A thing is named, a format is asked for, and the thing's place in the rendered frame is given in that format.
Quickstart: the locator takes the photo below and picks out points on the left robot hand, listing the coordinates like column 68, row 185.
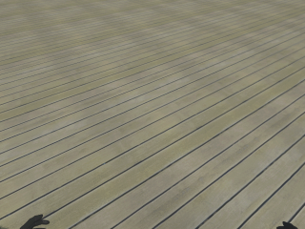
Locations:
column 35, row 221

